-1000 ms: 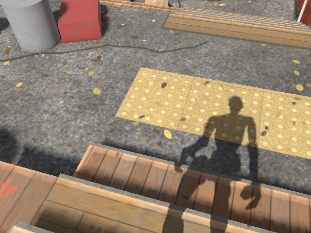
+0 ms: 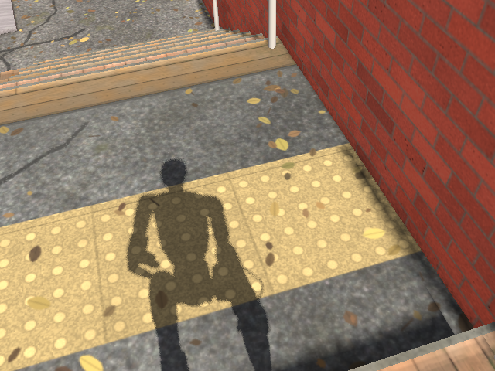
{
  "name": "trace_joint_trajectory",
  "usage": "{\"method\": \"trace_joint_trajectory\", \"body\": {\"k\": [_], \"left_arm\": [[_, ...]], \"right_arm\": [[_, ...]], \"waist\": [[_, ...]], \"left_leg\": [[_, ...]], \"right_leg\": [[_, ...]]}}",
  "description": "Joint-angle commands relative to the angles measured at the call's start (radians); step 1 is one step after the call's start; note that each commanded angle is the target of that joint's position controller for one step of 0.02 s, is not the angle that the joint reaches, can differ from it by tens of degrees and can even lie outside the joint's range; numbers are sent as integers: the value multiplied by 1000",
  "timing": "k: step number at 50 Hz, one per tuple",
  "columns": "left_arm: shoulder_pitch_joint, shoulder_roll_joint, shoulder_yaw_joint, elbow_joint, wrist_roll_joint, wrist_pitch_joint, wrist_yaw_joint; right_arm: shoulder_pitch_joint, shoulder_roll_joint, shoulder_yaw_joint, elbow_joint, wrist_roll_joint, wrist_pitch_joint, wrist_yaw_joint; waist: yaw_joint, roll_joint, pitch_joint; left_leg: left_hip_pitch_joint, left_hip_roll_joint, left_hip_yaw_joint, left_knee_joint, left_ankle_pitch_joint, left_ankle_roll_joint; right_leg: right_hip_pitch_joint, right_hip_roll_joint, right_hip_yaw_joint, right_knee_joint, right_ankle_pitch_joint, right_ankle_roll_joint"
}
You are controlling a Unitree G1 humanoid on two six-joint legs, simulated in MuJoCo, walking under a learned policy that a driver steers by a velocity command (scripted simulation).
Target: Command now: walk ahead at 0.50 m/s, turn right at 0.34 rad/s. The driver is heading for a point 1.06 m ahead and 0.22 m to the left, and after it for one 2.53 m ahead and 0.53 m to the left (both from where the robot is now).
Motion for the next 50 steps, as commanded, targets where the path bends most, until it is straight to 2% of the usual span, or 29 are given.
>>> {"method": "trace_joint_trajectory", "body": {"k": [1,3,4,5,6,7,9,11,13,15,18,20,21,22,23,24,26,28,29,32,35,38,42,44,45,47,48,49,50], "left_arm": [[-17,59,18,-84,-11,-22,13],[290,174,88,19,-39,-54,36],[522,234,94,75,-46,-58,71],[671,206,75,127,-27,-70,73],[617,171,72,149,-31,-93,70],[482,79,46,151,-52,-87,62],[308,1,4,111,-59,-65,45],[143,-105,-43,34,-34,-60,77],[70,1,-26,-13,0,-80,94],[167,53,-23,26,-6,-81,76],[286,104,-20,78,-42,-62,43],[268,185,4,106,-38,-27,7],[316,136,-1,136,-5,-28,-20],[599,-58,-30,183,-44,-23,-26],[480,10,-27,92,-67,-30,-31],[259,61,-11,-3,-69,-47,-10],[186,65,-13,-1,-34,-58,49],[182,6,-28,41,1,-31,57],[153,-7,-35,26,9,-17,49],[126,-15,-44,19,3,-7,14],[-107,39,-47,-17,24,-14,12],[-156,60,-45,-63,4,9,15],[-321,52,-64,-100,0,23,9],[-208,89,-44,-45,-25,9,22],[-28,192,37,-22,-219,-15,46],[439,233,59,139,-158,-13,53],[432,240,76,131,-165,3,47],[402,212,77,147,-156,18,50],[265,84,41,118,-132,21,62]], "right_arm": [[-72,-191,-43,-73,13,-9,-1],[-170,-290,-87,-115,10,-8,33],[-171,-178,-68,-167,-8,-13,60],[-302,-119,-52,-230,36,-20,90],[-420,-69,-45,-306,72,-17,83],[-478,-109,-64,-305,53,2,56],[-313,-72,-56,-262,-5,24,22],[-215,22,-18,-210,-57,32,20],[-152,4,-20,-183,-2,16,27],[-241,-99,-48,-225,23,21,36],[-310,-136,-43,-262,-17,47,24],[-124,-208,-76,-211,10,35,9],[57,-283,-115,-167,0,28,11],[150,-348,-118,-130,-4,35,32],[195,-321,-122,-129,-21,40,54],[91,-328,-128,-110,-10,25,58],[-141,-62,-24,-154,-9,-1,57],[-252,-3,4,-167,12,-17,37],[-241,-56,-5,-156,41,-25,24],[-68,-130,-13,-68,5,-29,23],[63,-19,24,-34,20,-30,-14],[14,-86,17,-48,-2,-6,39],[102,-125,-14,-20,41,3,25],[109,-145,-28,12,42,31,26],[61,-122,-55,-3,120,60,-14],[219,57,-13,34,172,45,-22],[173,-41,-23,-51,190,28,-29],[21,-57,-38,-123,207,33,-46],[-145,-94,-53,-169,189,56,-76]], "waist": [[81,87,95],[231,13,-12],[303,-217,-227],[362,-186,-188],[336,-79,1],[258,21,116],[113,17,87],[60,48,84],[40,19,14],[50,-13,88],[67,50,190],[-18,79,139],[-88,174,22],[28,356,-297],[-58,235,-249],[-71,169,21],[62,-75,75],[117,7,150],[106,41,109],[91,25,27],[-28,11,83],[13,78,127],[-79,39,196],[-28,25,153],[74,2,108],[198,-222,-338],[221,-234,-470],[230,-193,-416],[207,38,-210]], "left_leg": [[-159,269,-188,-117,705,214],[-446,136,-43,291,752,135],[-703,0,-54,664,222,48],[-888,-68,-219,877,-211,66],[-1013,-34,-331,767,-145,103],[-976,29,-337,706,-38,127],[-765,72,-340,642,59,105],[-545,102,-369,372,653,103],[-95,23,-251,185,1052,38],[31,-16,-184,201,921,-38],[-20,45,-244,-83,671,-26],[168,24,-202,-277,705,31],[377,85,-262,-167,829,165],[718,276,-485,134,1409,377],[752,361,-754,47,1218,471],[556,428,-903,-87,556,453],[91,336,-711,-199,334,320],[-346,248,-596,-315,301,358],[-347,219,-561,-305,291,377],[-299,168,-454,-127,605,334],[-9,127,-476,35,275,272],[-498,78,-456,-20,49,265],[-92,122,-592,138,110,246],[-42,79,-574,290,246,206],[-203,19,-550,551,389,144],[-779,-96,-445,1342,-378,24],[-903,-26,-432,1447,-301,-8],[-1010,2,-372,1456,-192,-21],[-996,24,-290,1320,-21,-18]], "right_leg": [[224,82,-125,-44,-140,-12],[805,200,-210,-194,-9,-50],[1177,-42,187,-384,-22,-236],[1181,-177,486,-519,122,-323],[985,-237,563,-579,-88,-283],[761,-190,475,-545,-281,-214],[427,-193,368,-466,-234,-264],[131,-56,161,-386,-318,-149],[-193,74,-52,-309,-457,-69],[-294,50,-21,-292,-592,-70],[-28,-75,171,-151,-718,-84],[117,-45,177,107,-514,-57],[62,56,119,475,-315,14],[-164,172,38,958,-702,80],[-486,212,91,1120,-697,103],[-798,125,109,1087,-539,96],[-548,-37,190,569,-55,43],[-238,-93,144,240,126,35],[-184,-70,89,155,135,54],[-77,-30,12,102,201,74],[-357,-71,97,-327,636,82],[197,11,-45,-306,564,70],[81,-8,-9,-647,344,88],[292,0,-44,-789,436,70],[539,4,26,-658,505,43],[1363,-289,123,-193,1044,-88],[1362,-377,339,-305,622,-163],[1247,-407,441,-491,133,-194],[987,-294,333,-645,-97,-122]]}}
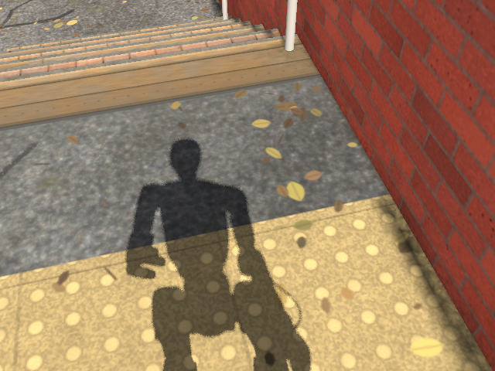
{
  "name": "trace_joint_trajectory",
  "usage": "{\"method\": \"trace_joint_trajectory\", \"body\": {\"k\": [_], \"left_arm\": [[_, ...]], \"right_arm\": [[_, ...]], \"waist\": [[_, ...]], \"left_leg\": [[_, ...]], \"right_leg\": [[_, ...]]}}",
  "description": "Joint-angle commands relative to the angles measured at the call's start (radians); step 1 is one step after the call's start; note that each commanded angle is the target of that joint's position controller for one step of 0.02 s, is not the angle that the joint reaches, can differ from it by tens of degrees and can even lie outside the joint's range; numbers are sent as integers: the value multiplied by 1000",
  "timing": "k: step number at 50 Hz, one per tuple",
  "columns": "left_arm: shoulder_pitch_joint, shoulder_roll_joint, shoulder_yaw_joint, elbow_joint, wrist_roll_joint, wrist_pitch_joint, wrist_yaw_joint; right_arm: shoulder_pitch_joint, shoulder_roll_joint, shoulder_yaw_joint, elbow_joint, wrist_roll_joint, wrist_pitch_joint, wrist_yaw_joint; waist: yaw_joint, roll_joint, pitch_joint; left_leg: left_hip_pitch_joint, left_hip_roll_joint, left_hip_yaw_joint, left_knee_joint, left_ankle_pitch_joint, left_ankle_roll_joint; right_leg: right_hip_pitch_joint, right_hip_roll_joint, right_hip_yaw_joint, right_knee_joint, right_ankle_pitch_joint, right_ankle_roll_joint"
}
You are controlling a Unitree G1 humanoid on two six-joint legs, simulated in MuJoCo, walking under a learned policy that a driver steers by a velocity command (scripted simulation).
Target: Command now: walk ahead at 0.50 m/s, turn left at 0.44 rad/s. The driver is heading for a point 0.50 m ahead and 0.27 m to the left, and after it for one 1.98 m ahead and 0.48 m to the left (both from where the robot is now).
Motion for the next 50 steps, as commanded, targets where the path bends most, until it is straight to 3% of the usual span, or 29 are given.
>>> {"method": "trace_joint_trajectory", "body": {"k": [1,2,3,4,5,7,10,16,18,19,20,21,22,23,24,26,27,29,31,35,39,42,43,44,45,46,47,48,50], "left_arm": [[313,143,47,82,30,20,25],[236,102,33,68,41,7,23],[146,10,10,67,39,-7,17],[81,7,8,63,47,-13,16],[59,37,14,56,48,-15,23],[136,72,23,83,64,-21,61],[221,127,49,97,39,-20,93],[302,166,90,100,16,10,90],[299,202,104,88,13,17,85],[304,221,110,84,9,19,85],[286,235,112,75,7,20,83],[269,213,105,48,23,11,83],[331,59,54,-28,48,-34,55],[194,138,70,-51,11,-89,35],[115,157,79,-73,-14,-102,34],[118,145,84,-62,30,-89,60],[152,150,94,-63,32,-67,64],[139,125,96,-89,37,-36,66],[51,97,87,-130,53,-25,62],[-102,62,70,-182,43,-30,51],[-172,94,74,-230,32,-21,39],[-78,140,88,-222,41,-33,43],[12,167,93,-206,56,-37,45],[111,210,98,-200,73,-30,53],[151,211,95,-183,73,-20,43],[69,161,89,-224,45,-4,43],[20,95,69,-253,43,11,47],[-5,75,55,-246,49,29,47],[-30,89,45,-219,54,45,45]], "right_arm": [[-154,-28,-19,-193,22,15,-53],[-147,-10,-17,-205,-6,34,-57],[-162,-26,-39,-211,-8,48,-51],[-149,-9,-43,-214,-13,53,-48],[-157,-15,-53,-220,-29,51,-45],[-253,-52,-67,-260,-44,40,-33],[-384,-21,-47,-313,-52,32,13],[-606,-67,-51,-413,-44,41,66],[-597,-85,-59,-427,-47,43,69],[-544,-111,-72,-421,-48,43,69],[-399,-156,-98,-380,-46,41,66],[-202,-257,-141,-322,-44,45,45],[-181,-399,-157,-315,-43,35,40],[-49,-335,-137,-320,-66,35,32],[-102,-284,-123,-307,-78,27,27],[-314,-207,-100,-351,-55,16,26],[-365,-183,-93,-364,-58,11,28],[-364,-181,-93,-360,-48,2,24],[-319,-215,-103,-349,-38,-1,9],[-240,-226,-113,-326,-35,26,-17],[-197,-206,-115,-324,-34,47,-30],[-278,-194,-116,-375,-34,46,-36],[-307,-172,-108,-404,-36,44,-33],[-284,-116,-90,-432,-60,43,-27],[-62,-134,-82,-434,-41,48,-17],[-25,-252,-104,-393,-41,62,-9],[-140,-294,-119,-404,-39,84,-10],[-207,-273,-117,-409,-44,106,-20],[-230,-213,-105,-423,-57,125,-30]], "waist": [[169,-92,-169],[110,0,-107],[54,-6,7],[17,-71,31],[9,-81,71],[38,-106,52],[78,-61,18],[141,-25,83],[119,-55,54],[84,-72,2],[3,-66,-76],[-77,3,-175],[34,284,-291],[-62,181,-413],[-51,162,-279],[66,9,-146],[116,25,-131],[143,7,-106],[132,5,-68],[76,77,-57],[59,113,-74],[123,134,-104],[169,101,-172],[182,-62,-303],[95,-312,-488],[77,-192,-473],[111,-116,-341],[111,-53,-238],[79,-48,-103]], "left_leg": [[-646,84,91,193,281,-12],[-555,122,57,161,328,2],[-507,147,-24,-46,460,44],[-438,152,-22,-134,487,61],[-368,140,-14,-359,569,42],[-309,126,16,-602,685,7],[-326,118,39,-888,814,22],[-356,101,121,-1035,653,86],[-212,37,204,-1083,506,118],[-94,-10,240,-1108,469,135],[121,-66,268,-1192,528,164],[490,9,92,-1205,633,226],[844,290,-524,-1340,509,427],[932,339,-711,-1489,435,428],[869,321,-565,-1487,561,382],[505,237,-331,-1480,783,309],[377,206,-270,-1499,828,289],[257,174,-230,-1534,860,287],[211,156,-189,-1552,952,286],[160,63,-92,-1463,1102,180],[210,73,-205,-1368,969,131],[278,57,-280,-1227,959,113],[231,12,-260,-1080,942,79],[53,-82,-153,-797,478,33],[-157,-162,-161,-557,-61,-5],[-199,-63,-151,-411,26,-33],[-235,-26,-85,-375,118,-60],[-233,-9,-42,-394,178,-74],[-122,-6,-18,-490,236,-71]], "right_leg": [[556,-446,496,-242,-49,-247],[356,-455,493,-259,22,-233],[182,-364,348,-255,14,-139],[64,-318,245,-276,28,-95],[-18,-250,112,-312,93,-75],[21,-219,44,-336,185,-103],[190,-256,22,-323,221,-119],[404,-295,-64,-283,290,-80],[417,-276,-124,-177,579,-59],[426,-267,-146,-62,754,-51],[383,-233,-176,140,839,-30],[101,-192,-179,470,613,22],[-367,24,-60,874,-371,76],[-493,46,159,946,-393,44],[-596,13,159,917,-307,21],[-426,-62,156,731,-178,19],[-319,-87,164,662,-152,23],[-245,-74,142,566,-124,46],[-247,-44,125,423,-40,67],[-116,67,88,80,220,62],[-63,111,129,-34,242,49],[48,88,158,-157,222,11],[234,18,193,-198,365,-34],[525,-194,355,-99,803,-109],[783,-456,699,-78,871,-339],[693,-454,710,-109,576,-341],[574,-363,556,-138,428,-295],[428,-283,470,-176,312,-260],[173,-186,368,-246,220,-223]]}}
